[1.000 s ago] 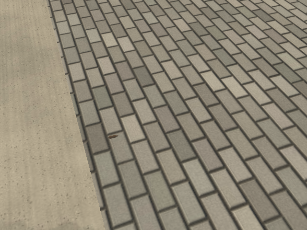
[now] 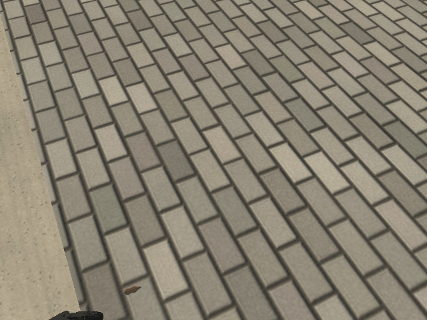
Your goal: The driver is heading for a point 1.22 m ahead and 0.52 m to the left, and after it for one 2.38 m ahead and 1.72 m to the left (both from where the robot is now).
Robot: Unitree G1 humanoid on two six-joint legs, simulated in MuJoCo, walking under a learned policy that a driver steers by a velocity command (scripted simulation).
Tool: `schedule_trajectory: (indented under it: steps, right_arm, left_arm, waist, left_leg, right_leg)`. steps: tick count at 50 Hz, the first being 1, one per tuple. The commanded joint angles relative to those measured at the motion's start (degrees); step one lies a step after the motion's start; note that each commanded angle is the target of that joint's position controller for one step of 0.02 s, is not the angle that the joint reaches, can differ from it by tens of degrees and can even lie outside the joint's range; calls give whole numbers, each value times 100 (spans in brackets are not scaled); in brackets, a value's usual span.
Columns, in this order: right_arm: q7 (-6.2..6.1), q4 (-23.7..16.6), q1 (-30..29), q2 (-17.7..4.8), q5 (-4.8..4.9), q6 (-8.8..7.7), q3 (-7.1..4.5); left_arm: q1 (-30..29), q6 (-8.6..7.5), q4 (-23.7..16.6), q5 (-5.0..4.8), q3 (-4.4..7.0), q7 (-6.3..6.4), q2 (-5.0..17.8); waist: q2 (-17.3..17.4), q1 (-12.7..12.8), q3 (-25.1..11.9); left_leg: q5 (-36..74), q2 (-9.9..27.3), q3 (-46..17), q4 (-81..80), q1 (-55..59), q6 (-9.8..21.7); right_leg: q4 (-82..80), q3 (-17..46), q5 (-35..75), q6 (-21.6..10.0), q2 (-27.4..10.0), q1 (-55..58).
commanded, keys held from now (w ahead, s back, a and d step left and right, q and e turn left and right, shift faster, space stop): w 0.08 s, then w+q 0.68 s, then q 0.24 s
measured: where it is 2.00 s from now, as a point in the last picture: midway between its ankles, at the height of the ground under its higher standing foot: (145, 261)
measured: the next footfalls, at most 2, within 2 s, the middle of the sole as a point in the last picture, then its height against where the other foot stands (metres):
right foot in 0.10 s outside the picture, level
left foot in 0.64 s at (160, 316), level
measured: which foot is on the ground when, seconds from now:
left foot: down 0.00-0.12, up 0.14-0.62, down 0.64-1.00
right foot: up 0.00-0.08, down 0.10-0.66, up 0.68-1.00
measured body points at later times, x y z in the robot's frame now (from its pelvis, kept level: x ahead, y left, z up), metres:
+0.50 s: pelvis +0.28 -0.03 +0.00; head +0.30 -0.02 +0.45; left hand +0.27 +0.25 -0.13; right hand +0.49 -0.26 -0.10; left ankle +0.43 +0.15 -0.69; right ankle +0.21 -0.14 -0.74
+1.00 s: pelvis +0.53 +0.07 +0.00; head +0.56 +0.11 +0.45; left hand +0.61 +0.40 -0.09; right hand +0.73 -0.16 -0.10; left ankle +0.47 +0.13 -0.74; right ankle +0.76 +0.00 -0.69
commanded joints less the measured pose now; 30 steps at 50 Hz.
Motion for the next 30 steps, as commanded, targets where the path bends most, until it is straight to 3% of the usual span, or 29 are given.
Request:
schedule_trajectory:
  steps: [1, 3, 4, 5, 6, 7, 8, 9, 10, 11, 13, 16, 18, 21, 24, 26, 28, 30]
  right_arm:
    - [-55, -89, 317, -1005, 22, 69, -242]
    - [-83, -79, 227, -1093, 20, 127, -269]
    - [-94, -98, 100, -1135, 16, 157, -273]
    - [-100, -143, 87, -1003, -12, 168, -208]
    - [-106, -343, 87, -657, -170, 132, -61]
    - [-54, -355, 868, -39, -49, 10, 102]
    - [-44, -286, 381, -783, 110, -64, -69]
    - [-36, -455, -148, -979, 217, -101, -156]
    - [-62, -490, -375, -879, 179, -97, -147]
    - [-74, -491, -453, -801, 104, -50, -175]
    - [-65, -403, -168, -560, 111, 104, -172]
    - [-91, -511, -317, -391, 78, 252, -169]
    - [-74, -639, -594, -364, 51, 246, -167]
    - [45, -812, -1124, -253, 32, 177, -115]
    - [155, -1094, -1728, -175, 25, 160, -69]
    - [220, -1277, -1966, -214, 32, 166, -79]
    - [277, -1412, -1987, -306, 35, 182, -126]
    - [286, -1407, -1541, -534, 34, 228, -256]
  left_arm:
    - [-811, -145, -655, -30, 92, -115, 450]
    - [-504, -158, -609, -23, 152, -143, 609]
    - [29, -162, -471, -12, 239, -125, 763]
    - [916, -165, -227, 17, 382, -68, 1058]
    - [2036, -132, -60, 96, 500, 14, 1521]
    - [2099, -102, 38, 106, 530, -20, 1682]
    - [2002, -90, -33, 66, 384, -4, 1040]
    - [1623, -91, -45, 60, 316, 26, 859]
    - [1259, -103, -56, 80, 280, 22, 760]
    - [1004, -125, -49, 94, 251, 10, 613]
    - [803, -211, 19, 154, 254, 3, 525]
    - [733, -292, 190, 155, 314, 19, 646]
    - [782, -276, 288, 168, 344, 65, 722]
    - [824, -220, 368, 142, 372, 134, 862]
    - [1149, -123, 529, 74, 427, 178, 1018]
    - [1282, -26, 618, 10, 464, 188, 1089]
    - [1236, 72, 635, -37, 502, 210, 1193]
    - [1114, 162, 584, -67, 553, 256, 1358]
  waist:
    - [512, 10, 335]
    - [678, 255, 95]
    - [724, 592, -258]
    - [640, 1008, -886]
    - [-103, 1376, -1873]
    - [-1504, 934, -2484]
    - [-692, 1228, -1962]
    - [-466, 1160, -1129]
    - [-77, 968, -728]
    - [-69, 816, -393]
    - [-270, 558, -269]
    - [-151, 451, 20]
    - [-105, 506, 129]
    - [-31, 690, 238]
    - [89, 936, 401]
    - [78, 972, 453]
    - [-15, 846, 366]
    - [-232, 503, -59]
  left_leg:
    - [1909, 1867, -868, -13, 237, 785]
    - [2974, 1902, -849, 450, 479, 661]
    - [3951, 1758, -694, 1092, 422, 560]
    - [4085, 1458, -532, 2182, -135, 393]
    - [2202, 1039, -325, 4068, -1478, 186]
    - [-1790, 91, -540, 5718, -3648, -96]
    - [-1783, 396, -1127, 6212, -4222, -61]
    - [-1207, 643, -1004, 6161, -4418, -38]
    - [-725, 892, -875, 5919, -4205, -99]
    - [-405, 1032, -861, 5625, -4050, -160]
    - [-48, 1178, -846, 5482, -3532, -259]
    - [349, 1223, -881, 5167, -3791, -383]
    - [901, 1216, -886, 4561, -4011, -426]
    - [1744, 1160, -546, 3423, -3834, -378]
    - [1830, 1111, -273, 2792, -3977, -263]
    - [1542, 1067, -165, 2559, -4153, -139]
    - [1056, 895, 42, 2426, -3978, 39]
    - [464, 492, 383, 2476, -3161, 279]
  right_leg:
    - [-362, -74, -413, -167, 154, -190]
    - [-509, -196, -884, -341, 336, 372]
    - [-665, -364, -895, -487, 520, 1190]
    - [-650, -280, -681, -705, 427, 2673]
    - [-369, 1082, -418, -1097, -818, 4577]
    - [-1008, 3632, -1668, -1895, -1918, 6143]
    - [-1350, 3496, -2271, -1632, -1743, 5729]
    - [-1498, 2525, -1970, -1385, -1558, 4949]
    - [-1698, 1914, -1440, -1260, -1309, 4199]
    - [-1917, 1434, -1131, -1193, -1093, 3664]
    - [-2287, 823, -778, -1157, -899, 3048]
    - [-2538, 131, -119, -1195, -880, 2754]
    - [-2605, -253, 43, -1165, -809, 2853]
    - [-2656, -796, 91, -1024, -674, 2967]
    - [-2572, -1002, 203, -1001, -879, 3472]
    - [-2362, -1089, 469, -944, -1032, 3951]
    - [-1950, -1224, 1450, -831, -1116, 4266]
    - [-1009, -1369, 3242, -695, -1083, 4371]
Velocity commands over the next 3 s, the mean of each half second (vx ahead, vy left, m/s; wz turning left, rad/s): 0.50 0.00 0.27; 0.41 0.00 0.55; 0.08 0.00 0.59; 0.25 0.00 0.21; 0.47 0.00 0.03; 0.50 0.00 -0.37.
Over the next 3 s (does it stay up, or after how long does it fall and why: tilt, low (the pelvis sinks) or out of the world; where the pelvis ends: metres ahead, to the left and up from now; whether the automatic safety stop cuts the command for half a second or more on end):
stays up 1.02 0.58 0.00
